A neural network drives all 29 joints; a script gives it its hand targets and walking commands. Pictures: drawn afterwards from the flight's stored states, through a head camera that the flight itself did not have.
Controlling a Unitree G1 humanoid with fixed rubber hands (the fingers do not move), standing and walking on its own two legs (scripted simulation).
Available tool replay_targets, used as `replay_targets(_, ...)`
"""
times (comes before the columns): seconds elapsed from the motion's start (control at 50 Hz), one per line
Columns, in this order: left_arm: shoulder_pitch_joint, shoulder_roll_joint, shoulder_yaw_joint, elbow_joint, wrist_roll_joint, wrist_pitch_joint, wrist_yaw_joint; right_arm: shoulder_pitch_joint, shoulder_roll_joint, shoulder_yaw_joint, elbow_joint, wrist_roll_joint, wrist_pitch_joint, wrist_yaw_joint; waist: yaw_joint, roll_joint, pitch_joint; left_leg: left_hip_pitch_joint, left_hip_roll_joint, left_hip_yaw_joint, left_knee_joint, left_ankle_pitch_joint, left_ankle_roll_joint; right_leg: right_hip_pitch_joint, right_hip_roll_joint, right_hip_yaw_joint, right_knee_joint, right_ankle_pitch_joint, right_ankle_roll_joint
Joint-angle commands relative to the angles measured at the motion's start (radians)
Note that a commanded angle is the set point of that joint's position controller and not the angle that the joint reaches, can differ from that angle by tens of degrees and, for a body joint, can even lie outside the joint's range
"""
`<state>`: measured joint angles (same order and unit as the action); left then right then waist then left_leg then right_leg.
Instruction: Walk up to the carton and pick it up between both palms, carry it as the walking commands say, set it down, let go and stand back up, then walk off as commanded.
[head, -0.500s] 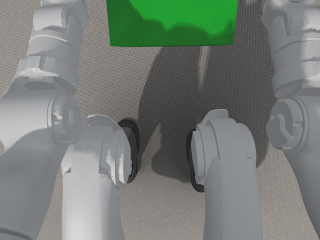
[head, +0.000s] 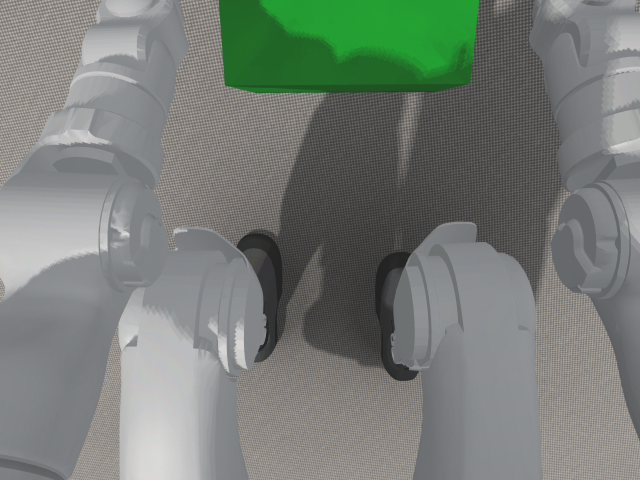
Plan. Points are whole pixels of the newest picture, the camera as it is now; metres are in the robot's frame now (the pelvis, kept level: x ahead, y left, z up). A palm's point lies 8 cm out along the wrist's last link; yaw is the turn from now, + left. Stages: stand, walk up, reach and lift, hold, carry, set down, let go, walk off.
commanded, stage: set down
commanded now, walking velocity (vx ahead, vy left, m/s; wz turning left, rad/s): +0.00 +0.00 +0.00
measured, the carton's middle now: out of the picture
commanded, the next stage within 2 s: let go in 1.82 s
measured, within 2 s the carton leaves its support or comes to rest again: neither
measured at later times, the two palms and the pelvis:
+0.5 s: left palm out of the picture +0.56 +0.17 -0.14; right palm out of the picture +0.55 -0.22 -0.14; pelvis -0.01 +0.01 +0.01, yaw -2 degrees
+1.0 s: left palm out of the picture +0.57 +0.17 +0.01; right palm out of the picture +0.56 -0.24 +0.01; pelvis -0.03 +0.01 +0.12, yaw -2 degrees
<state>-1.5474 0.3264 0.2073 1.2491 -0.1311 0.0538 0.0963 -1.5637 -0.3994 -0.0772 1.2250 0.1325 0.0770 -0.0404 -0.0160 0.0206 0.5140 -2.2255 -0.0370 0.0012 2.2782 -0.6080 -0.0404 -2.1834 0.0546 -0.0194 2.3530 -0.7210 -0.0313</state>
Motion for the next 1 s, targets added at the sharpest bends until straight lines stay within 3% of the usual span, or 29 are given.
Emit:
replay_targets(0.0, -0.262, 0.177, 0.001, -0.141, -0.015, -0.041, 0.022, -0.341, -0.19, -0.011, -0.112, 0.023, -0.029, -0.018, 0.014, -0.053, -1.111, 0.489, -0.009, 0.01, -0.066, 0.48, 0.007, 0.454, -0.022, 0.075, -0.219, 0.625, 0.055)
replay_targets(0.04, -0.268, 0.18, -0.014, -0.116, -0.03, -0.035, 0.022, -0.362, -0.184, 0.028, -0.104, 0.064, -0.03, -0.011, 0.045, -0.035, -1.102, 0.48, -0.002, 0.029, -0.067, 0.45, 0.018, 0.439, -0.02, 0.082, -0.234, 0.577, 0.045)
replay_targets(0.06, -0.25, 0.205, 0.0, -0.086, -0.028, -0.026, 0.019, -0.37, -0.236, 0.009, -0.057, 0.054, -0.027, -0.011, 0.019, -0.078, -1.041, 0.401, 0.01, 0.013, -0.078, 0.387, 0.023, 0.428, -0.038, 0.071, -0.222, 0.527, 0.047)
replay_targets(0.12, -0.274, 0.163, -0.059, -0.087, -0.065, -0.014, 0.01, -0.321, -0.232, 0.011, -0.003, 0.077, -0.022, 0.017, -0.016, -0.024, -0.997, 0.455, 0.017, -0.004, -0.112, 0.375, 0.013, 0.378, -0.047, 0.059, -0.227, 0.476, 0.031)
replay_targets(0.2, -0.336, 0.23, -0.046, -0.14, -0.06, -0.016, 0.01, -0.397, -0.252, 0.022, -0.064, 0.095, -0.01, 0.041, 0.034, -0.012, -1.007, 0.548, 0.017, -0.014, -0.116, 0.373, 0.037, 0.329, -0.062, 0.037, -0.221, 0.415, 0.025)
replay_targets(0.22, -0.337, 0.176, -0.064, -0.171, -0.086, -0.009, 0.011, -0.398, -0.241, 0.067, -0.087, 0.116, -0.011, 0.046, 0.008, -0.035, -1.093, 0.609, 0.026, -0.003, -0.106, 0.428, 0.029, 0.378, -0.061, 0.041, -0.231, 0.466, 0.025)
replay_targets(0.28, -0.331, 0.211, -0.04, -0.195, -0.054, -0.006, 0.032, -0.413, -0.26, 0.05, -0.13, 0.113, -0.001, 0.034, 0.045, -0.015, -1.262, 0.674, 0.007, 0.016, -0.12, 0.463, 0.03, 0.469, -0.055, 0.036, -0.232, 0.524, 0.029)
replay_targets(0.3, -0.311, 0.202, -0.063, -0.203, -0.072, 0.0, 0.031, -0.398, -0.271, 0.051, -0.146, 0.105, -0.001, 0.032, 0.008, -0.034, -1.295, 0.721, 0.009, 0.004, -0.107, 0.479, 0.034, 0.472, -0.052, 0.026, -0.242, 0.52, 0.035)
replay_targets(0.38, -0.278, 0.219, -0.028, -0.3, -0.053, 0.024, 0.055, -0.39, -0.334, 0.008, -0.242, 0.054, 0.01, 0.012, -0.012, -0.082, -1.571, 0.85, -0.014, 0.01, -0.124, 0.551, 0.024, 0.608, -0.038, 0.002, -0.245, 0.59, 0.037)
replay_targets(0.4, -0.285, 0.227, -0.028, -0.372, -0.042, 0.026, 0.062, -0.39, -0.294, 0.022, -0.298, 0.089, 0.026, 0.005, 0.036, -0.046, -1.638, 0.872, -0.022, 0.027, -0.126, 0.589, 0.035, 0.654, -0.031, 0.011, -0.245, 0.632, 0.036)
replay_targets(0.42, -0.256, 0.191, -0.038, -0.405, -0.052, 0.043, 0.065, -0.375, -0.294, 0.017, -0.351, 0.081, 0.034, -0.003, 0.001, -0.057, -1.731, 0.885, -0.024, 0.033, -0.133, 0.578, 0.034, 0.707, -0.02, 0.005, -0.267, 0.659, 0.031)
replay_targets(0.44, -0.285, 0.23, -0.004, -0.38, -0.053, 0.054, 0.072, -0.413, -0.34, -0.002, -0.307, 0.078, 0.049, -0.012, 0.046, -0.041, -1.727, 0.858, -0.023, 0.056, -0.139, 0.529, 0.022, 0.755, -0.03, 0.016, -0.268, 0.624, 0.025)
replay_targets(0.48, -0.286, 0.21, -0.014, -0.393, -0.058, 0.074, 0.07, -0.409, -0.328, -0.013, -0.315, 0.045, 0.064, -0.014, -0.008, -0.095, -1.591, 0.792, -0.02, 0.06, -0.17, 0.466, 0.027, 0.707, -0.028, 0.002, -0.314, 0.577, 0.031)
replay_targets(0.5, -0.263, 0.208, 0.014, -0.367, -0.013, 0.078, 0.069, -0.366, -0.31, -0.025, -0.25, 0.045, 0.07, -0.011, 0.05, -0.058, -1.498, 0.705, -0.023, 0.072, -0.189, 0.404, 0.028, 0.696, -0.023, 0.017, -0.319, 0.536, 0.02)
replay_targets(0.52, -0.226, 0.173, -0.001, -0.406, -0.036, 0.083, 0.066, -0.354, -0.304, -0.03, -0.314, 0.029, 0.069, -0.007, 0.013, -0.105, -1.542, 0.748, -0.024, 0.055, -0.229, 0.423, 0.035, 0.74, -0.013, 0.011, -0.342, 0.572, 0.027)
replay_targets(0.54, -0.247, 0.235, 0.033, -0.394, -0.001, 0.079, 0.066, -0.337, -0.299, -0.013, -0.252, 0.029, 0.073, -0.01, 0.045, -0.09, -1.577, 0.718, -0.03, 0.063, -0.216, 0.437, 0.026, 0.795, -0.017, 0.015, -0.324, 0.614, 0.026)
replay_targets(0.6, -0.232, 0.199, 0.018, -0.362, 0.006, 0.107, 0.066, -0.337, -0.307, -0.036, -0.261, 0.032, 0.098, -0.004, 0.028, -0.036, -1.562, 0.81, -0.025, 0.056, -0.287, 0.409, 0.03, 0.716, -0.008, -0.009, -0.39, 0.533, 0.028)
replay_targets(0.62, -0.28, 0.192, 0.01, -0.476, -0.034, 0.115, 0.066, -0.375, -0.313, -0.012, -0.356, 0.056, 0.105, -0.006, 0.029, -0.045, -1.655, 0.849, -0.025, 0.057, -0.292, 0.442, 0.031, 0.794, -0.006, 0.016, -0.412, 0.576, 0.019)
replay_targets(0.66, -0.293, 0.2, 0.03, -0.396, -0.017, 0.129, 0.065, -0.394, -0.306, -0.025, -0.29, 0.051, 0.118, -0.001, 0.038, -0.058, -1.607, 0.749, -0.028, 0.068, -0.325, 0.36, 0.036, 0.817, -0.009, 0.019, -0.434, 0.551, 0.017)
replay_targets(0.7, -0.321, 0.225, 0.009, -0.533, -0.015, 0.119, 0.061, -0.381, -0.272, 0.013, -0.383, 0.073, 0.12, 0.006, 0.056, -0.072, -1.666, 0.816, -0.019, 0.064, -0.355, 0.446, 0.043, 0.864, -0.012, 0.027, -0.458, 0.629, 0.021)
replay_targets(0.72, -0.282, 0.191, 0.009, -0.403, -0.035, 0.137, 0.057, -0.409, -0.317, -0.04, -0.32, 0.028, 0.121, 0.011, -0.002, -0.116, -1.636, 0.784, -0.019, 0.044, -0.37, 0.424, 0.052, 0.821, -0.019, 0.011, -0.464, 0.584, 0.028)
replay_targets(0.74, -0.32, 0.209, 0.029, -0.459, -0.017, 0.136, 0.062, -0.411, -0.334, -0.053, -0.32, 0.03, 0.129, 0.012, 0.042, -0.064, -1.676, 0.847, -0.028, 0.054, -0.386, 0.42, 0.041, 0.824, -0.008, 0.011, -0.476, 0.55, 0.021)
replay_targets(0.78, -0.359, 0.222, 0.015, -0.463, -0.03, 0.155, 0.066, -0.414, -0.313, -0.024, -0.308, 0.052, 0.149, 0.02, 0.014, -0.058, -1.686, 0.899, -0.024, 0.05, -0.408, 0.378, 0.039, 0.802, -0.012, -0.004, -0.514, 0.517, 0.023)
replay_targets(0.8, -0.309, 0.201, 0.012, -0.416, -0.014, 0.173, 0.061, -0.422, -0.333, -0.038, -0.311, 0.049, 0.152, 0.021, 0.054, -0.034, -1.668, 0.909, -0.027, 0.052, -0.427, 0.387, 0.038, 0.813, -0.008, 0.006, -0.53, 0.502, 0.021)
replay_targets(0.88, -0.312, 0.218, 0.045, -0.499, -0.008, 0.2, 0.069, -0.4, -0.373, -0.092, -0.347, 0.011, 0.176, 0.027, -0.003, -0.098, -1.769, 0.883, -0.034, 0.048, -0.498, 0.376, 0.048, 0.91, -0.005, 0.0, -0.581, 0.531, 0.027)
replay_targets(0.9, -0.369, 0.243, 0.035, -0.446, -0.012, 0.209, 0.066, -0.434, -0.333, -0.049, -0.319, 0.041, 0.184, 0.025, 0.052, -0.068, -1.748, 0.893, -0.033, 0.054, -0.51, 0.338, 0.051, 0.891, -0.008, 0.004, -0.6, 0.481, 0.025)
replay_targets(0.92, -0.351, 0.222, 0.014, -0.618, -0.028, 0.214, 0.07, -0.416, -0.337, -0.019, -0.487, 0.075, 0.184, 0.027, 0.039, -0.039, -1.934, 1.012, -0.039, 0.057, -0.536, 0.436, 0.046, 1.019, 0.004, 0.028, -0.623, 0.583, 0.017)
replay_targets(0.96, -0.377, 0.237, 0.026, -0.51, -0.023, 0.246, 0.066, -0.465, -0.34, -0.035, -0.428, 0.069, 0.21, 0.032, 0.05, -0.056, -1.827, 0.968, -0.03, 0.051, -0.559, 0.377, 0.054, 0.961, -0.01, 0.019, -0.649, 0.515, 0.022)
replay_targets(0.98, -0.304, 0.234, 0.036, -0.576, -0.009, 0.248, 0.068, -0.407, -0.35, -0.033, -0.467, 0.063, 0.214, 0.031, 0.037, -0.113, -1.941, 0.995, -0.037, 0.054, -0.597, 0.407, 0.05, 1.086, -0.001, 0.008, -0.675, 0.58, 0.029)
